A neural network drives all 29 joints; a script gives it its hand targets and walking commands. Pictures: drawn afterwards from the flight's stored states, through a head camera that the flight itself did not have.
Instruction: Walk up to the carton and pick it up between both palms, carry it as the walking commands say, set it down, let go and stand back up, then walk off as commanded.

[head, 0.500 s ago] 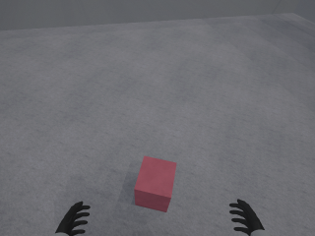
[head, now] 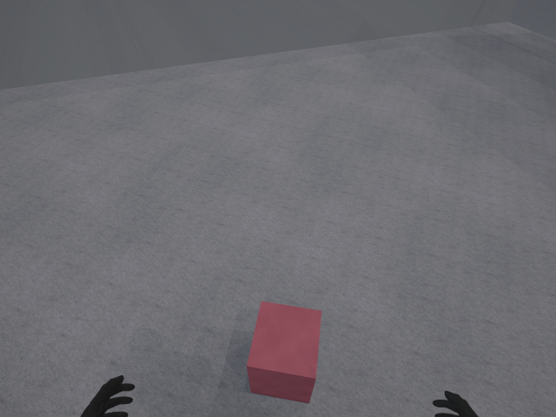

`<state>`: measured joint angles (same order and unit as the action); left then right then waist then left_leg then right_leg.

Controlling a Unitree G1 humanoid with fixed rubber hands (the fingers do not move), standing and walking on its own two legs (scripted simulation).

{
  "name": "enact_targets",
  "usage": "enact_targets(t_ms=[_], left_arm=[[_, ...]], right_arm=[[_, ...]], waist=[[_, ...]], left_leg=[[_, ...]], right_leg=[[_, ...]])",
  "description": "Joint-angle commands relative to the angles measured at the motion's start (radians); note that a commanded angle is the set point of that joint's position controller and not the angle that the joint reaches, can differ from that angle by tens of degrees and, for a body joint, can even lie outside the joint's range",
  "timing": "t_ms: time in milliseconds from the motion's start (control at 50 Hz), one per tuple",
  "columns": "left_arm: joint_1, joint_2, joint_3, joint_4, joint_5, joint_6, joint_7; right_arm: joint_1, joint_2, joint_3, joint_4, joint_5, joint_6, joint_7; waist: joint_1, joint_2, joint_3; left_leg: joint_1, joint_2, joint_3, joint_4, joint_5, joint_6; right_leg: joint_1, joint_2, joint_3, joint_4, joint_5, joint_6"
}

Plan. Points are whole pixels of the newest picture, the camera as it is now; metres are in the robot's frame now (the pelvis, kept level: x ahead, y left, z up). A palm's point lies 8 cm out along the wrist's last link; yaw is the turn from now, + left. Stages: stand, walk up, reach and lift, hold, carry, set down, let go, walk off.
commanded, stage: stand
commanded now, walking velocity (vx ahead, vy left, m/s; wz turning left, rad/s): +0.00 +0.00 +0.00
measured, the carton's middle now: (285, 352) +0.46 -0.03 -0.65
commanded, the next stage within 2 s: walk off in 1.26 s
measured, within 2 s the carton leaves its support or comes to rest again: neither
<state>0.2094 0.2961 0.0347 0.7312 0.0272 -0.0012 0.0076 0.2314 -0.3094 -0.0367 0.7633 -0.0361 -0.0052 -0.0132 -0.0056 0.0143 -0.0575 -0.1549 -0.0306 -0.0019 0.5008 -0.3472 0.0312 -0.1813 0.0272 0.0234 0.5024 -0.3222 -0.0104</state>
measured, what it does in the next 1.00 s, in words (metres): shifts its weight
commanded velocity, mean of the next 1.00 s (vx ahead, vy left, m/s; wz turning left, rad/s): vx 0.00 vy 0.00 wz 0.00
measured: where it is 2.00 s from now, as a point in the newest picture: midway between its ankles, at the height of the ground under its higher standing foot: outside the picture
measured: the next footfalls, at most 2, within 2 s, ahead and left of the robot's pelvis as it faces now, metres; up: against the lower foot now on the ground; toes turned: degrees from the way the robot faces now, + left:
none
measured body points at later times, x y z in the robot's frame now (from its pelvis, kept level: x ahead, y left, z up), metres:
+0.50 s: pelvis -0.04 +0.00 +0.01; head -0.08 +0.00 +0.46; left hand +0.06 +0.29 -0.10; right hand +0.05 -0.29 -0.11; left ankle -0.05 +0.10 -0.74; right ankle -0.04 -0.11 -0.74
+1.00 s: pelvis -0.05 -0.01 +0.01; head -0.07 -0.01 +0.46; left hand +0.03 +0.29 -0.11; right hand +0.02 -0.31 -0.12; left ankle -0.05 +0.10 -0.74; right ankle -0.04 -0.12 -0.74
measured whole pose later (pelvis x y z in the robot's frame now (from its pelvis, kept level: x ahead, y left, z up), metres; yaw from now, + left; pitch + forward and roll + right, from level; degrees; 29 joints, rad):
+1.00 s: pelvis -0.05 -0.01 +0.01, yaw +0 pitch -3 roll +0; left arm 0.20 0.35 0.00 1.01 0.01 -0.02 0.00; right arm 0.21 -0.35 0.00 1.02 -0.02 -0.02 0.00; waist 0.00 0.00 -0.01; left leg -0.13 -0.02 -0.01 0.38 -0.21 0.01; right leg -0.15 0.04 0.03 0.38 -0.18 -0.02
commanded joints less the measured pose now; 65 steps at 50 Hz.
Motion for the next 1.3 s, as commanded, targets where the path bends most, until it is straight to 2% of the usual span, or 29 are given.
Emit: enact_targets(t_ms=[0, 60, 80, 120, 180, 240, 280, 320, 440, 460, 480, 520, 620, 660, 700, 760, 880, 940, 960, 980, 1040, 1100, 1120, 1140, 1180, 1200, 1220, 1260, 1280], left_arm=[[-0.027, 0.184, 0.050, -0.065, -0.002, -0.027, 0.010], [-0.038, 0.191, 0.050, -0.049, 0.001, -0.030, 0.009], [-0.039, 0.180, 0.047, -0.047, 0.000, -0.030, 0.008], [-0.034, 0.190, 0.048, -0.034, -0.001, -0.029, 0.009], [-0.050, 0.189, 0.045, -0.019, -0.002, -0.030, 0.009], [-0.060, 0.192, 0.041, -0.003, -0.001, -0.032, 0.006], [-0.062, 0.202, 0.039, 0.012, 0.001, -0.029, 0.004], [-0.054, 0.197, 0.036, 0.024, 0.000, -0.031, 0.000], [-0.035, 0.213, 0.033, 0.074, 0.001, -0.036, -0.005], [-0.037, 0.223, 0.034, 0.078, 0.003, -0.040, -0.006], [-0.025, 0.219, 0.032, 0.088, 0.000, -0.041, -0.009], [-0.023, 0.229, 0.032, 0.103, 0.000, -0.044, -0.009], [-0.033, 0.231, 0.022, 0.133, -0.002, -0.047, -0.006], [-0.031, 0.240, 0.019, 0.142, -0.006, -0.049, -0.005], [-0.023, 0.248, 0.022, 0.162, -0.009, -0.045, -0.003], [-0.030, 0.247, 0.014, 0.178, -0.010, -0.044, -0.002], [-0.041, 0.249, 0.008, 0.206, -0.013, -0.041, -0.003], [-0.049, 0.255, 0.007, 0.220, -0.016, -0.042, -0.004], [-0.047, 0.261, 0.006, 0.227, -0.018, -0.040, -0.002], [-0.050, 0.260, 0.007, 0.233, -0.017, -0.038, -0.002], [-0.062, 0.262, 0.005, 0.246, -0.017, -0.038, 0.001], [-0.067, 0.256, 0.000, 0.255, -0.019, -0.040, 0.001], [-0.077, 0.257, -0.001, 0.259, -0.018, -0.039, 0.001], [-0.069, 0.255, -0.003, 0.261, -0.019, -0.039, -0.001], [-0.072, 0.251, -0.005, 0.270, -0.018, -0.037, 0.001], [-0.088, 0.258, -0.004, 0.268, -0.019, -0.037, 0.001], [-0.088, 0.257, -0.003, 0.270, -0.020, -0.036, 0.000], [-0.087, 0.256, -0.004, 0.275, -0.019, -0.035, -0.001], [-0.084, 0.256, -0.005, 0.278, -0.021, -0.037, 0.000]], right_arm=[[-0.022, -0.179, -0.049, -0.061, 0.000, -0.029, -0.011], [-0.033, -0.178, -0.049, -0.049, -0.002, -0.032, -0.012], [-0.023, -0.185, -0.050, -0.046, 0.000, -0.032, -0.014], [-0.026, -0.188, -0.050, -0.036, 0.000, -0.034, -0.011], [-0.046, -0.178, -0.043, -0.027, -0.001, -0.040, -0.012], [-0.054, -0.186, -0.040, -0.009, 0.000, -0.041, -0.011], [-0.063, -0.186, -0.038, 0.000, 0.002, -0.042, -0.007], [-0.055, -0.207, -0.040, 0.013, 0.000, -0.045, -0.007], [-0.051, -0.218, -0.035, 0.060, 0.001, -0.045, -0.001], [-0.056, -0.212, -0.033, 0.067, 0.002, -0.045, 0.001], [-0.047, -0.221, -0.033, 0.076, 0.002, -0.045, 0.003], [-0.037, -0.211, -0.031, 0.090, 0.006, -0.043, 0.004], [-0.046, -0.219, -0.025, 0.122, 0.013, -0.044, 0.007], [-0.048, -0.225, -0.022, 0.137, 0.013, -0.043, 0.006], [-0.038, -0.221, -0.020, 0.147, 0.016, -0.042, 0.007], [-0.035, -0.222, -0.013, 0.174, 0.017, -0.041, 0.005], [-0.058, -0.232, -0.007, 0.195, 0.021, -0.039, 0.005], [-0.064, -0.227, -0.001, 0.207, 0.022, -0.036, 0.001], [-0.055, -0.235, -0.002, 0.215, 0.023, -0.037, 0.003], [-0.075, -0.236, -0.002, 0.212, 0.023, -0.039, 0.000], [-0.065, -0.237, 0.002, 0.226, 0.023, -0.038, 0.001], [-0.079, -0.237, 0.004, 0.230, 0.023, -0.036, 0.000], [-0.081, -0.233, 0.006, 0.231, 0.027, -0.036, 0.000], [-0.083, -0.236, 0.008, 0.237, 0.027, -0.037, -0.002], [-0.075, -0.249, 0.005, 0.245, 0.027, -0.035, -0.002], [-0.093, -0.252, 0.005, 0.242, 0.025, -0.036, -0.003], [-0.094, -0.250, 0.006, 0.245, 0.022, -0.036, -0.001], [-0.093, -0.247, 0.006, 0.249, 0.024, -0.036, 0.001], [-0.097, -0.240, 0.007, 0.250, 0.024, -0.035, 0.001]], waist=[[0.003, 0.013, -0.044], [0.003, -0.005, -0.028], [0.004, 0.014, -0.027], [0.002, 0.012, -0.019], [0.005, -0.008, -0.017], [0.008, 0.017, 0.013], [0.006, -0.009, 0.030], [0.008, 0.012, 0.053], [0.009, 0.009, 0.099], [0.013, -0.013, 0.096], [0.011, 0.009, 0.093], [0.011, -0.035, 0.105], [0.002, -0.026, 0.071], [0.006, -0.029, 0.068], [0.002, -0.023, 0.078], [0.003, -0.002, 0.090], [0.006, -0.024, 0.075], [0.011, -0.008, 0.057], [0.008, 0.005, 0.059], [0.015, -0.024, 0.082], [0.005, 0.009, 0.079], [0.010, -0.028, 0.051], [0.004, -0.012, 0.052], [0.014, -0.011, 0.055], [0.008, -0.015, 0.061], [0.015, -0.040, 0.072], [0.012, -0.007, 0.073], [0.011, -0.022, 0.064], [0.010, -0.004, 0.073]], left_leg=[[0.024, 0.110, -0.097, -0.049, 0.550, -0.023], [0.024, 0.114, -0.107, -0.066, 0.508, -0.019], [0.012, 0.113, -0.103, -0.069, 0.513, -0.020], [0.017, 0.115, -0.102, -0.082, 0.472, -0.023], [0.009, 0.122, -0.116, -0.099, 0.427, -0.016], [-0.018, 0.120, -0.117, -0.129, 0.306, -0.016], [-0.023, 0.121, -0.128, -0.156, 0.230, -0.015], [-0.053, 0.126, -0.141, -0.183, 0.139, -0.010], [-0.088, 0.125, -0.150, -0.220, 0.007, -0.005], [-0.087, 0.125, -0.153, -0.217, 0.013, -0.002], [-0.083, 0.121, -0.149, -0.218, -0.010, -0.001], [-0.074, 0.122, -0.149, -0.207, 0.022, 0.000], [-0.027, 0.115, -0.136, -0.192, 0.087, -0.004], [-0.034, 0.119, -0.138, -0.188, 0.116, -0.001], [-0.030, 0.119, -0.140, -0.195, 0.102, -0.001], [-0.031, 0.121, -0.141, -0.197, 0.119, 0.001], [-0.022, 0.131, -0.138, -0.201, 0.159, -0.003], [-0.012, 0.130, -0.132, -0.203, 0.183, -0.007], [-0.018, 0.132, -0.135, -0.212, 0.154, -0.004], [-0.030, 0.133, -0.139, -0.212, 0.176, -0.005], [-0.011, 0.135, -0.130, -0.212, 0.197, -0.005], [0.003, 0.140, -0.134, -0.215, 0.230, -0.006], [0.002, 0.140, -0.132, -0.221, 0.202, -0.008], [0.000, 0.139, -0.132, -0.213, 0.212, -0.006], [0.000, 0.139, -0.131, -0.222, 0.205, -0.008], [-0.009, 0.139, -0.132, -0.226, 0.197, -0.006], [-0.005, 0.140, -0.130, -0.227, 0.181, -0.006], [0.002, 0.141, -0.130, -0.227, 0.168, -0.007], [-0.005, 0.137, -0.126, -0.231, 0.159, -0.007]], right_leg=[[0.034, -0.096, 0.083, -0.032, 0.471, 0.001], [0.026, -0.096, 0.085, -0.047, 0.432, -0.003], [0.036, -0.100, 0.089, -0.045, 0.434, -0.004], [0.028, -0.100, 0.091, -0.053, 0.396, -0.007], [0.032, -0.102, 0.096, -0.065, 0.361, -0.009], [0.018, -0.103, 0.108, -0.094, 0.281, -0.007], [0.002, -0.099, 0.106, -0.101, 0.227, -0.010], [-0.006, -0.097, 0.113, -0.114, 0.179, -0.010], [-0.019, -0.096, 0.128, -0.147, 0.108, -0.015], [-0.021, -0.099, 0.131, -0.150, 0.092, -0.018], [-0.025, -0.101, 0.136, -0.162, 0.077, -0.018], [-0.034, -0.105, 0.140, -0.169, 0.073, -0.020], [-0.029, -0.115, 0.154, -0.193, 0.094, -0.020], [-0.019, -0.122, 0.157, -0.191, 0.141, -0.023], [-0.019, -0.121, 0.160, -0.199, 0.101, -0.023], [-0.017, -0.128, 0.165, -0.203, 0.135, -0.027], [0.003, -0.122, 0.150, -0.199, 0.164, -0.020], [0.024, -0.122, 0.153, -0.196, 0.175, -0.019], [0.029, -0.124, 0.153, -0.199, 0.164, -0.022], [0.023, -0.121, 0.151, -0.203, 0.184, -0.021], [0.020, -0.130, 0.157, -0.201, 0.220, -0.023], [0.049, -0.124, 0.144, -0.197, 0.247, -0.017], [0.039, -0.126, 0.149, -0.195, 0.232, -0.019], [0.051, -0.126, 0.150, -0.201, 0.245, -0.016], [0.041, -0.128, 0.152, -0.206, 0.222, -0.021], [0.034, -0.124, 0.149, -0.213, 0.217, -0.019], [0.034, -0.129, 0.154, -0.216, 0.214, -0.020], [0.032, -0.126, 0.150, -0.219, 0.191, -0.019], [0.026, -0.123, 0.155, -0.223, 0.171, -0.017]])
